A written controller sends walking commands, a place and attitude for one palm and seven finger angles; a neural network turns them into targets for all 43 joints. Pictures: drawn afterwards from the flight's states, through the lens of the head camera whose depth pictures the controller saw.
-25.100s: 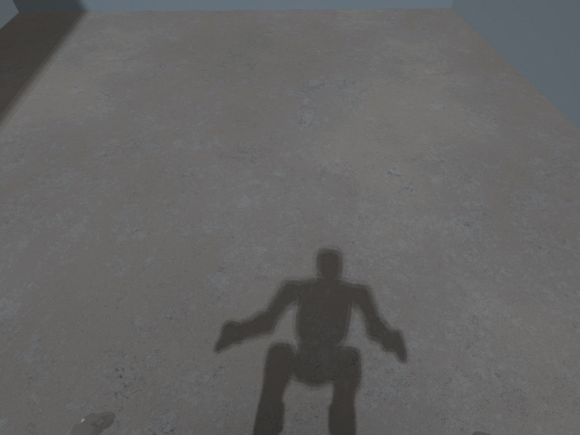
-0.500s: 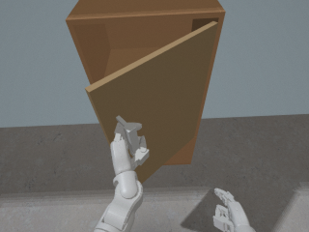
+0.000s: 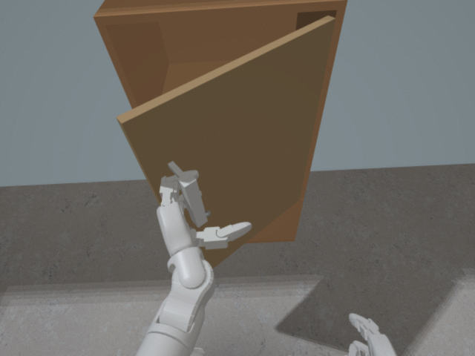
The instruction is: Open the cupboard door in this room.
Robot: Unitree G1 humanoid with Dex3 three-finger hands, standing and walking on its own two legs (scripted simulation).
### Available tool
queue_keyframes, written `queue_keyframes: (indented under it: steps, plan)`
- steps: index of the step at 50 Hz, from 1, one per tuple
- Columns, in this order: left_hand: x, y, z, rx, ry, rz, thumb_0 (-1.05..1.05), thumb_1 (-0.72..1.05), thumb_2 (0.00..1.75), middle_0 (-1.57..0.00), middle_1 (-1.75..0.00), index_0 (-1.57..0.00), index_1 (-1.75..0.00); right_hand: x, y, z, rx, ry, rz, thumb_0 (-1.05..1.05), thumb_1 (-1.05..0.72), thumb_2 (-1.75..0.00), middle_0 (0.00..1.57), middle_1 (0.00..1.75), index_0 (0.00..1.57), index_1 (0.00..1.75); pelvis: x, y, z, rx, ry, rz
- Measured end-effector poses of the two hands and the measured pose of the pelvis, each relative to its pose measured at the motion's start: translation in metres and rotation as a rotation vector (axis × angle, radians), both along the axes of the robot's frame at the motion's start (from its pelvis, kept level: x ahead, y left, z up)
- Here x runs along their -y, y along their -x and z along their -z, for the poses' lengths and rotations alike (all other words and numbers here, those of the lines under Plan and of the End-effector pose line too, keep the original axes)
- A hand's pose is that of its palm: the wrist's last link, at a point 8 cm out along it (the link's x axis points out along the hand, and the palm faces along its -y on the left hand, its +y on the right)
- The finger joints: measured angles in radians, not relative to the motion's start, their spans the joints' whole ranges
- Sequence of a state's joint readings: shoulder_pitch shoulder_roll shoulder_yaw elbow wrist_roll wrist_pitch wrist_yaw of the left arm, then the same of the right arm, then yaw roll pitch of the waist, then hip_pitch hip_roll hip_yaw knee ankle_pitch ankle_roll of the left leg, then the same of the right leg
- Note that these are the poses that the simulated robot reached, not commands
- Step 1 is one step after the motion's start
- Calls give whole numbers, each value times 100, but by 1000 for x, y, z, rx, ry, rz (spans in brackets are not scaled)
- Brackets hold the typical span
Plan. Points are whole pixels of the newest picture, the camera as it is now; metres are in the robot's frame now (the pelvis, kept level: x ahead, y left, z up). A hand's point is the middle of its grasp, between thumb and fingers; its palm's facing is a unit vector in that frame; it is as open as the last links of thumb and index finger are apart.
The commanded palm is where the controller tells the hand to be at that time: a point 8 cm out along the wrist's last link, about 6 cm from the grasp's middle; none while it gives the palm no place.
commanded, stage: open thumb and fingers to let go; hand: left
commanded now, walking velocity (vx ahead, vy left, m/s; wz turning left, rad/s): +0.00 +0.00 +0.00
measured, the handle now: (187, 194) +0.37 +0.10 +0.07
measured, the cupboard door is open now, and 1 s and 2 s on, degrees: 38 40 40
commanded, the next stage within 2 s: slide the hand sideways off the handle in 0.28 s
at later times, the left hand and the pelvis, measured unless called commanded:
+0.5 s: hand (203, 224) +0.32 +0.07 +0.06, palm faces +0.07 -1.00 -0.06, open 15.5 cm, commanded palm +0.29 +0.10 +0.06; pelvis -0.01 +0.03 -0.01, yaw -1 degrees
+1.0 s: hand (187, 249) +0.27 +0.09 +0.06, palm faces -0.03 -1.00 +0.01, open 16.2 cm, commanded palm +0.25 +0.15 +0.06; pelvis +0.00 +0.05 +0.00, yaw -3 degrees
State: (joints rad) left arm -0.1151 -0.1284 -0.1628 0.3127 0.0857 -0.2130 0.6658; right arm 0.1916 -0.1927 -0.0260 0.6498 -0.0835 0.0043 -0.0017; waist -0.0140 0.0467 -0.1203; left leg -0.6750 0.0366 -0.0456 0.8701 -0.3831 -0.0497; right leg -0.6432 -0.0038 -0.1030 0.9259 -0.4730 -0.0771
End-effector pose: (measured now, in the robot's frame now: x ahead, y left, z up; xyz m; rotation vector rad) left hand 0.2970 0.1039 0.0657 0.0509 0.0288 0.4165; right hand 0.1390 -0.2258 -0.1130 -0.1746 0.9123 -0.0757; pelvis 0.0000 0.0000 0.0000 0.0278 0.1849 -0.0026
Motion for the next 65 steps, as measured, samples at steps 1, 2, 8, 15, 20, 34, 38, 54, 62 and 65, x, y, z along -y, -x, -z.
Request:
queue_keyframes:
  steps: [1, 2, 8, 15, 20, 34, 38, 54, 62, 65]
  plan:
    - [0, -1, 0, 1, 0, 1, 0, -34, 37, -30, -117, -32, -117, -2, -1, 0, 3, 0, -1, 1, -90, -90, 20, 30, 20, 30, -1, 0, 0, -1, 1, 1]
    - [-1, -2, 0, 1, 1, 3, 0, -37, 36, -30, -114, -31, -114, -4, -1, 0, 6, -1, -3, 1, -90, -90, 20, 30, 20, 30, -2, 1, 1, -2, 1, 1]
    - [-2, -5, 0, 0, 6, 32, 0, -46, 32, -27, -94, -27, -94, -16, -8, -5, 32, -8, -12, 1, -90, -90, 20, 30, 20, 30, -11, 1, 1, -3, 8, 7]
    - [-4, -4, 0, -1, 9, 68, -1, -49, 30, -33, -72, -32, -75, -32, -16, -9, 64, -17, -32, 1, -90, -90, 20, 30, 20, 30, -21, 3, 2, 3, 20, 9]
    - [-7, -3, 0, -1, 9, 79, -1, -50, 30, -39, -62, -37, -67, -43, -19, -10, 75, -21, -47, 1, -90, -90, 20, 30, 20, 30, -28, 6, 4, 5, 26, 10]
    - [-17, 14, 4, 53, 74, 487, -1, -51, 30, -18, -34, -17, -36, -49, 15, -14, 68, -14, 16, 1, -90, -90, 20, 30, 20, 30, -49, 11, 4, 26, 30, 30]
    - [-15, 17, 4, 59, 70, 477, -1, -51, 30, -17, -33, -17, -33, -50, 21, -16, 60, -14, 30, 1, -90, -90, 20, 30, 20, 30, -52, 10, 4, 23, 28, 44]
    - [-47, 51, 2, 56, 56, 435, -1, -50, 30, -18, -31, -17, -31, -57, -12, -27, 132, -17, -1, 1, -90, -90, 20, 30, 20, 30, -51, 1, 4, 29, 32, 42]
    - [-60, 67, 1, 46, 47, 408, -1, -50, 30, -17, -30, -16, -30, -55, -33, -31, 187, -19, -34, 1, -90, -90, 20, 30, 20, 30, -45, -3, 7, 25, 30, 30]
    - [-67, 70, 3, 35, 39, 403, -1, -50, 30, -16, -30, -16, -30, -53, -36, -31, 192, -15, -38, 1, -90, -90, 20, 30, 20, 30, -42, -4, 7, 22, 29, 26]
